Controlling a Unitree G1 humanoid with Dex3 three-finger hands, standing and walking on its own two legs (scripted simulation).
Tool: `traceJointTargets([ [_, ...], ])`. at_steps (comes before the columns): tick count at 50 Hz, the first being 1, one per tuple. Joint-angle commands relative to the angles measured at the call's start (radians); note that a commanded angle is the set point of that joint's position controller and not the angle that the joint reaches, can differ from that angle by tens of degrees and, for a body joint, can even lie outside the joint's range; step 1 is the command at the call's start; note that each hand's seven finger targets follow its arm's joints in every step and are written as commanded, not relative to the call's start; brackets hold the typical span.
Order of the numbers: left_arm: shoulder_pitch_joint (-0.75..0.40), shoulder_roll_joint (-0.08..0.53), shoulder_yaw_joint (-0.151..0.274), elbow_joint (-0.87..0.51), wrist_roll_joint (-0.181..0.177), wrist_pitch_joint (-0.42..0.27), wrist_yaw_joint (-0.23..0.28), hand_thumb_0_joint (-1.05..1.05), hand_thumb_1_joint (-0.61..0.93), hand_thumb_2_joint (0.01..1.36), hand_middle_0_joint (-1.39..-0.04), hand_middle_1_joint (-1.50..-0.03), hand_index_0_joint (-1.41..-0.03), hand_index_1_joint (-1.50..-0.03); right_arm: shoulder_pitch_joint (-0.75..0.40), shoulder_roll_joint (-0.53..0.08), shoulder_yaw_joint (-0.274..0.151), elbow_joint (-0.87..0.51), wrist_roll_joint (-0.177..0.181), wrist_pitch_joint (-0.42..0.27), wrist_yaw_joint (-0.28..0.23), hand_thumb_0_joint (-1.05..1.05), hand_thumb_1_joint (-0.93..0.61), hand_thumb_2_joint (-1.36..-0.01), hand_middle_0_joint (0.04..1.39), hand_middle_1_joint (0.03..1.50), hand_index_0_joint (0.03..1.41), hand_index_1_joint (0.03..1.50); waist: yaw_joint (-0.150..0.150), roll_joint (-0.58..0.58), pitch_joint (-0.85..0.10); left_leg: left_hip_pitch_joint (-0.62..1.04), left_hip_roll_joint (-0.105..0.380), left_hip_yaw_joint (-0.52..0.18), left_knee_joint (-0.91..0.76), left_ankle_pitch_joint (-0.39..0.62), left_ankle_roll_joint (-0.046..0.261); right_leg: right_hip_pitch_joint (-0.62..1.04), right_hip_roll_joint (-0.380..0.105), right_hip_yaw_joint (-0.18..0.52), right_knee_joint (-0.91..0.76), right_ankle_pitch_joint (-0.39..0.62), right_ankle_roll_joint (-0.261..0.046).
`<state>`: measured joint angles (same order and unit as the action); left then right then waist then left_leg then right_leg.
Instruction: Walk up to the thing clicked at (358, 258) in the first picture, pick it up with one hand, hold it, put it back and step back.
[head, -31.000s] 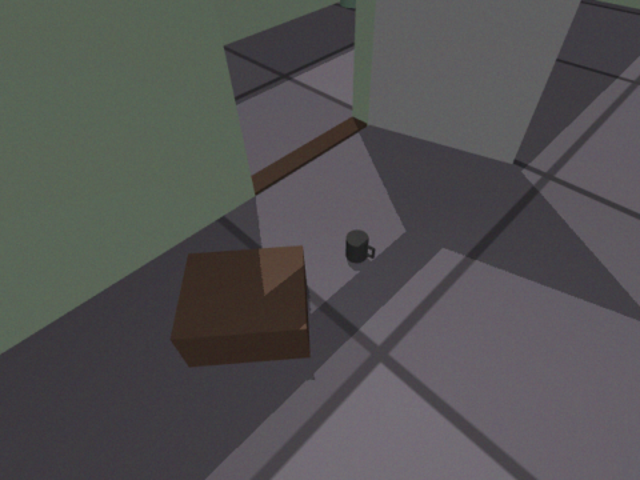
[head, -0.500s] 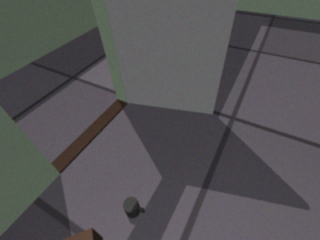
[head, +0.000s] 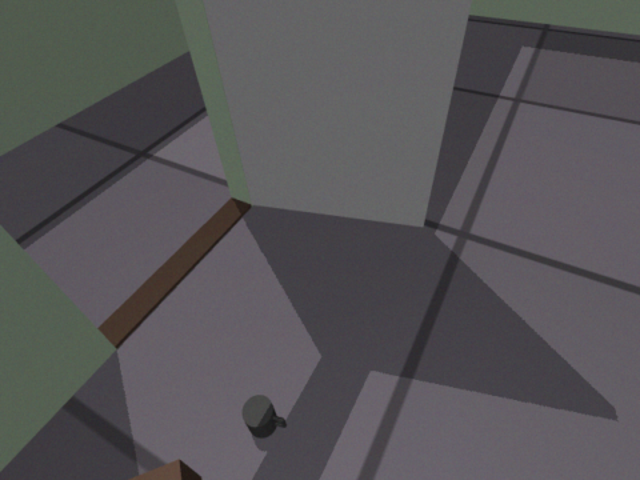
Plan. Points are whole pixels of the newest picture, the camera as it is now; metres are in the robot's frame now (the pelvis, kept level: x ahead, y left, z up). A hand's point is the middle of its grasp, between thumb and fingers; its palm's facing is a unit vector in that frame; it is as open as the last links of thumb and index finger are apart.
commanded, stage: stand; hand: left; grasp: from above
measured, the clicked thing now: (265, 418) +0.44 +0.23 -0.73
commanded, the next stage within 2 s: step back in 0.80 s
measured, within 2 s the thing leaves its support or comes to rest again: neither
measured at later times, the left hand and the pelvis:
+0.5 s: hand out of the picture +0.07 +0.24 -0.16, palm faces +0.00 -0.94 -0.34, open 7.3 cm; pelvis +0.00 +0.00 +0.00, yaw +0 degrees
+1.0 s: hand out of the picture +0.09 +0.27 -0.16, palm faces -0.01 -0.92 -0.38, open 7.3 cm; pelvis -0.02 +0.01 -0.01, yaw +0 degrees
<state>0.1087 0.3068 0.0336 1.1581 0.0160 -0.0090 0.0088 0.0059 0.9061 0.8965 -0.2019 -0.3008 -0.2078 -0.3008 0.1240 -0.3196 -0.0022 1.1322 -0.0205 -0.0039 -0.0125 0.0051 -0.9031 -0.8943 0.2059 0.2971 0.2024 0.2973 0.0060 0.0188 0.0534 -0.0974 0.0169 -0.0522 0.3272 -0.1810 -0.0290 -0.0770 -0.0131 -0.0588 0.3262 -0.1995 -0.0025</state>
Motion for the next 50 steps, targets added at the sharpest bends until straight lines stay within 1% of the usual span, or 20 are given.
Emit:
traceJointTargets([
  [1,-0.034,0.209,0.037,-0.059,-0.002,-0.017,0.015,0.0,0.899,0.9,-0.2,-0.3,-0.2,-0.3,-0.034,-0.194,-0.037,-0.053,0.003,-0.025,-0.016,0.0,-0.9,-0.9,0.2,0.3,0.2,0.3,0.002,-0.014,-0.068,-0.004,0.098,-0.063,-0.034,0.217,0.043,0.027,-0.118,0.095,-0.049,0.189,-0.009],
  [3,-0.038,0.212,0.037,-0.061,-0.003,-0.019,0.015,0.0,0.899,0.9,-0.2,-0.3,-0.2,-0.3,-0.032,-0.199,-0.038,-0.054,0.003,-0.025,-0.016,0.0,-0.9,-0.9,0.2,0.3,0.2,0.3,0.001,-0.021,-0.089,0.01,0.099,-0.056,-0.024,0.244,0.044,0.034,-0.122,0.098,-0.044,0.237,-0.009],
  [6,-0.032,0.21,0.035,-0.058,-0.004,-0.018,0.015,0.0,0.899,0.9,-0.2,-0.3,-0.2,-0.3,-0.033,-0.196,-0.036,-0.049,0.004,-0.023,-0.016,0.0,-0.9,-0.9,0.2,0.3,0.2,0.3,0.001,-0.026,-0.07,-0.006,0.099,-0.058,-0.031,0.221,0.044,0.035,-0.119,0.093,-0.049,0.215,-0.007],
  [10,-0.035,0.216,0.033,-0.056,-0.001,-0.016,0.011,0.0,0.899,0.9,-0.2,-0.3,-0.2,-0.3,-0.039,-0.197,-0.036,-0.048,0.005,-0.019,-0.012,0.0,-0.9,-0.9,0.2,0.3,0.2,0.3,-0.001,-0.019,-0.015,-0.037,0.092,-0.063,-0.055,0.085,0.041,-0.02,-0.11,0.103,-0.083,0.038,-0.007],
  [17,-0.04,0.228,0.035,-0.063,-0.002,-0.022,0.009,0.0,0.9,0.9,-0.2,-0.3,-0.2,-0.3,-0.032,-0.201,-0.035,-0.05,0.004,-0.021,-0.008,0.0,-0.9,-0.9,0.2,0.3,0.2,0.3,-0.006,-0.02,-0.053,-0.031,0.098,-0.064,-0.054,0.111,0.045,0.004,-0.117,0.108,-0.074,0.08,-0.011],
  [20,-0.031,0.218,0.03,-0.067,-0.002,-0.023,0.009,0.0,0.9,0.9,-0.2,-0.3,-0.2,-0.3,-0.045,-0.214,-0.037,-0.052,0.007,-0.026,-0.009,0.0,-0.9,-0.9,0.2,0.3,0.2,0.3,0.002,-0.001,-0.078,-0.007,0.105,-0.065,-0.041,0.204,0.044,0.027,-0.119,0.099,-0.054,0.18,-0.012],
  [23,-0.038,0.224,0.03,-0.069,-0.006,-0.023,0.009,0.0,0.9,0.9,-0.2,-0.3,-0.2,-0.3,-0.031,-0.211,-0.034,-0.048,0.005,-0.025,-0.01,0.0,-0.9,-0.9,0.2,0.3,0.2,0.3,-0.004,-0.008,-0.088,-0.007,0.103,-0.057,-0.042,0.202,0.044,0.035,-0.121,0.101,-0.048,0.186,-0.013],
  [24,-0.034,0.221,0.029,-0.07,-0.006,-0.023,0.01,0.0,0.9,0.9,-0.2,-0.3,-0.2,-0.3,-0.037,-0.213,-0.034,-0.05,0.005,-0.026,-0.01,0.0,-0.9,-0.9,0.2,0.3,0.2,0.3,0.002,-0.006,-0.093,-0.003,0.106,-0.059,-0.037,0.232,0.045,0.043,-0.121,0.096,-0.044,0.219,-0.013],
  [30,-0.039,0.228,0.026,-0.069,-0.004,-0.021,0.008,0.0,0.9,0.9,-0.2,-0.3,-0.2,-0.3,-0.034,-0.21,-0.032,-0.047,0.007,-0.022,-0.008,0.0,-0.9,-0.9,0.2,0.3,0.2,0.3,-0.004,-0.026,-0.051,-0.022,0.1,-0.061,-0.055,0.149,0.037,0.002,-0.116,0.1,-0.066,0.118,-0.012],
  [32,-0.038,0.23,0.026,-0.072,-0.004,-0.022,0.01,0.0,0.9,0.9,-0.2,-0.3,-0.2,-0.3,-0.033,-0.218,-0.035,-0.048,0.007,-0.022,-0.008,0.0,-0.9,-0.9,0.2,0.3,0.2,0.3,-0.005,-0.015,-0.07,-0.013,0.104,-0.06,-0.047,0.18,0.041,0.021,-0.119,0.1,-0.059,0.161,-0.013],
  [38,-0.035,0.232,0.023,-0.075,-0.006,-0.025,0.008,0.0,0.9,0.9,-0.2,-0.3,-0.2,-0.3,-0.037,-0.215,-0.032,-0.048,0.008,-0.021,-0.007,0.0,-0.9,-0.9,0.2,0.3,0.2,0.3,-0.004,-0.007,-0.065,-0.008,0.103,-0.056,-0.048,0.167,0.04,0.007,-0.121,0.107,-0.062,0.157,-0.014],
  [39,-0.038,0.233,0.025,-0.08,-0.006,-0.026,0.008,0.0,0.9,0.9,-0.2,-0.3,-0.2,-0.3,-0.035,-0.225,-0.035,-0.05,0.007,-0.024,-0.008,0.0,-0.9,-0.9,0.2,0.3,0.2,0.3,-0.005,0.0,-0.097,-0.003,0.107,-0.055,-0.04,0.201,0.043,0.038,-0.124,0.105,-0.051,0.198,-0.017],
  [40,-0.02,0.313,0.077,-0.094,-0.028,-0.016,0.012,0.0,0.9,0.9,-0.2,-0.3,-0.2,-0.3,-0.078,-0.261,-0.05,-0.088,0.011,-0.007,0.0,0.0,-0.9,-0.9,0.2,0.3,0.2,0.3,0.003,-0.023,0.03,-0.101,0.075,-0.053,0.092,0.361,0.069,-0.025,-0.119,0.121,0.026,0.399,-0.024],
  [41,-0.008,0.317,0.082,-0.108,-0.029,-0.013,0.017,0.0,0.9,0.9,-0.2,-0.3,-0.2,-0.3,-0.059,-0.242,-0.051,-0.107,0.019,-0.001,-0.001,0.0,-0.9,-0.9,0.2,0.3,0.2,0.3,-0.006,-0.039,-0.003,-0.112,0.057,-0.022,0.153,0.373,0.068,-0.002,-0.137,0.124,0.043,0.484,-0.049],
  [43,-0.002,0.319,0.091,-0.14,-0.029,-0.007,0.02,0.0,0.9,0.9,-0.2,-0.3,-0.2,-0.3,-0.023,-0.22,-0.052,-0.126,0.027,0.007,-0.001,0.0,-0.9,-0.9,0.2,0.3,0.2,0.3,-0.012,-0.076,-0.055,-0.118,0.014,0.024,0.255,0.298,0.06,0.018,-0.194,0.156,0.06,0.59,-0.114],
  [44,-0.017,0.323,0.096,-0.157,-0.028,-0.003,0.02,0.0,0.9,0.9,-0.2,-0.3,-0.2,-0.3,-0.017,-0.219,-0.06,-0.138,0.028,0.014,-0.001,0.0,-0.9,-0.9,0.2,0.3,0.2,0.3,-0.015,-0.096,-0.074,-0.124,-0.013,0.029,0.321,0.216,0.057,-0.003,-0.229,0.182,0.053,0.578,-0.154],
  [46,-0.079,0.323,0.099,-0.213,-0.007,0.002,0.022,0.0,0.9,0.9,-0.2,-0.3,-0.2,-0.3,0.001,-0.231,-0.08,-0.165,0.022,0.035,0.004,0.0,-0.9,-0.9,0.2,0.3,0.2,0.3,-0.022,-0.183,-0.096,-0.176,-0.065,0.004,0.548,-0.279,0.075,-0.057,-0.337,0.266,0.027,0.517,-0.238],
  [47,-0.082,0.32,0.101,-0.237,0.007,0.003,0.022,0.0,0.9,0.9,-0.2,-0.3,-0.2,-0.3,0.018,-0.233,-0.084,-0.179,0.019,0.044,0.007,0.0,-0.9,-0.9,0.2,0.3,0.2,0.3,-0.022,-0.168,-0.091,-0.195,-0.049,-0.028,0.606,-0.352,0.082,-0.084,-0.354,0.261,0.051,0.51,-0.259],
  [48,-0.107,0.328,0.102,-0.257,0.013,0.006,0.022,0.0,0.9,0.9,-0.2,-0.3,-0.2,-0.3,0.052,-0.236,-0.086,-0.185,0.021,0.048,0.01,0.0,-0.9,-0.9,0.2,0.3,0.2,0.3,-0.043,-0.191,-0.09,-0.19,-0.028,-0.045,0.594,-0.357,0.09,-0.116,-0.359,0.252,0.072,0.5,-0.254],
  [50,-0.136,0.313,0.096,-0.282,0.013,0.009,0.021,0.0,0.9,0.9,-0.2,-0.3,-0.2,-0.3,0.062,-0.232,-0.089,-0.204,0.025,0.047,0.014,0.0,-0.9,-0.9,0.2,0.3,0.2,0.3,-0.046,-0.197,-0.081,-0.217,-0.034,-0.032,0.57,-0.324,0.087,-0.11,-0.31,0.204,0.12,0.519,-0.224],
])
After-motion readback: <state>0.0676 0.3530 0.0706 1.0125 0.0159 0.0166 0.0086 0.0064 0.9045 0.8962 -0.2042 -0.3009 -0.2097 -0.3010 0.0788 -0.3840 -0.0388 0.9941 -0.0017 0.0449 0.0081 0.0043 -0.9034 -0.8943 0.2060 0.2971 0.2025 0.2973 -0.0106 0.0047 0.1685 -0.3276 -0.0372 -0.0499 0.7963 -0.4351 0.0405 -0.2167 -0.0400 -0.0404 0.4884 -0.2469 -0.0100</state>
